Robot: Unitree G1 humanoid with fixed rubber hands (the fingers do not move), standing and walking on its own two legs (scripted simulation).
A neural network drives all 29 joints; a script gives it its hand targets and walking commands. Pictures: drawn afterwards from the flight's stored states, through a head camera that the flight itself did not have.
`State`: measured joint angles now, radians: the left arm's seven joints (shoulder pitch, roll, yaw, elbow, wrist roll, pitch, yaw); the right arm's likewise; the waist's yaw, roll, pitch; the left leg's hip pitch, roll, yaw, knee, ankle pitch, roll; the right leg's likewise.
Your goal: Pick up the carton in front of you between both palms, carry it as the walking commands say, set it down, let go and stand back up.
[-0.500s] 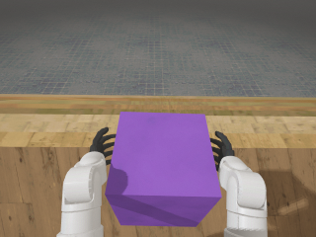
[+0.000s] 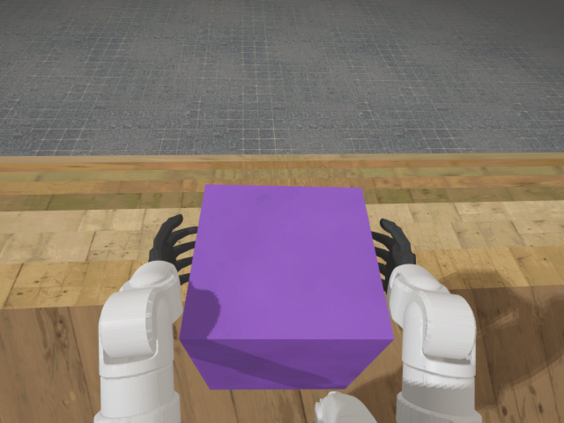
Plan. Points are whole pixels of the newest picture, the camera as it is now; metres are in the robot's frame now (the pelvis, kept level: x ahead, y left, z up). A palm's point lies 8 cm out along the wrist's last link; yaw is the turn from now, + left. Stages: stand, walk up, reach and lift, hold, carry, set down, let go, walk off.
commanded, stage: carry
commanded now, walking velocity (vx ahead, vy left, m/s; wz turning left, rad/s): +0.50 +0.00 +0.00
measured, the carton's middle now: (280, 295) +0.28 -0.01 +0.01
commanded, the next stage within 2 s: none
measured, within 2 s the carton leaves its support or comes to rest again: neither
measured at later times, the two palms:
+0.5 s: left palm (192, 105) +0.65 +0.15 +0.07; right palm (339, 100) +0.68 -0.15 +0.06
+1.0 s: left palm (218, 33) +0.97 +0.12 +0.06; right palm (334, 38) +0.96 -0.18 +0.07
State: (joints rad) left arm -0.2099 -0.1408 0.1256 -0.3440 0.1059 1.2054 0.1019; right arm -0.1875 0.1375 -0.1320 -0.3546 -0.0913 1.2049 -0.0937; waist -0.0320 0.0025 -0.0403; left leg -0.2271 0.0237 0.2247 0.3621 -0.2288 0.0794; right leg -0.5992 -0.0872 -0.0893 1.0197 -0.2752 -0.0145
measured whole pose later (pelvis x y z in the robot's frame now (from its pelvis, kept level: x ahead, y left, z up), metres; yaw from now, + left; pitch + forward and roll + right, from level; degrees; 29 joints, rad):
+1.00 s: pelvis +0.59 -0.01 -0.05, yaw +2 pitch +4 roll +0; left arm -0.66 -0.04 0.28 -0.04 0.11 1.20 0.12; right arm -0.71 0.01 -0.19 0.08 -0.01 1.15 -0.15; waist -0.14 -0.01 0.04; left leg -0.33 -0.05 0.06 0.85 -0.60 0.08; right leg -0.73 -0.01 0.00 0.92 0.07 -0.03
